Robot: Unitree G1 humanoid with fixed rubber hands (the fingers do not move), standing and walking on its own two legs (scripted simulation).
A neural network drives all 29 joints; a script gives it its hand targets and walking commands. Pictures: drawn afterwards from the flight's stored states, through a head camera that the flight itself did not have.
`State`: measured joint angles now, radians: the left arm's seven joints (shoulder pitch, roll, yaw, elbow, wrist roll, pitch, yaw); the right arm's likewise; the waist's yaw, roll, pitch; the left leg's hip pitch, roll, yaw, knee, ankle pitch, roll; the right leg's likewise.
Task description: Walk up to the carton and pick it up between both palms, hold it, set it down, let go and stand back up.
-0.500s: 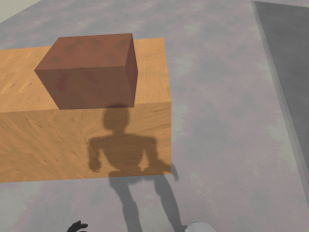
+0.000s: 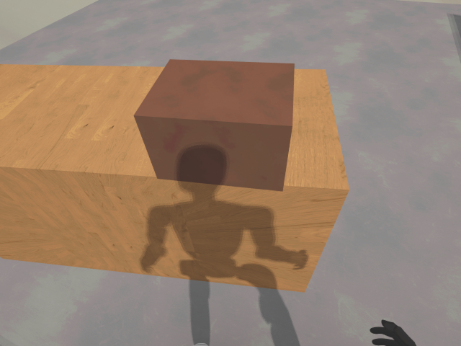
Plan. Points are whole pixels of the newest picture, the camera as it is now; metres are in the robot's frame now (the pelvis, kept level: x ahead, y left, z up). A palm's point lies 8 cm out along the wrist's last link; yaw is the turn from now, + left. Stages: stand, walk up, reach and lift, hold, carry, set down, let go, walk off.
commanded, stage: walk up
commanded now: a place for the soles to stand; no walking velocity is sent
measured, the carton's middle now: (224, 122) +0.61 +0.07 +0.05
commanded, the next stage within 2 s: none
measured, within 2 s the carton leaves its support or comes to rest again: neither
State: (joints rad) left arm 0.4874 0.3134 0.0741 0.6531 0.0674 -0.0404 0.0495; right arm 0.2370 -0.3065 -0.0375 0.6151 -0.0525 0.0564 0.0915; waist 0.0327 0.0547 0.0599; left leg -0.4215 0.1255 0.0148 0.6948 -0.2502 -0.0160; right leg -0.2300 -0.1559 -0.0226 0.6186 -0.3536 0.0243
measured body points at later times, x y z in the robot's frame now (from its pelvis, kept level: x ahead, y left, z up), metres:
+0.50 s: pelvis +0.08 +0.10 +0.00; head +0.11 +0.07 +0.45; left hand +0.25 +0.34 -0.08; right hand +0.11 -0.16 -0.13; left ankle +0.08 +0.16 -0.71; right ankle +0.13 +0.00 -0.72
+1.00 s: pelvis +0.07 +0.16 +0.01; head +0.09 +0.17 +0.46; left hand +0.23 +0.42 -0.10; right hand +0.13 -0.14 -0.08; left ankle +0.10 +0.31 -0.72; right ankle +0.07 +0.01 -0.72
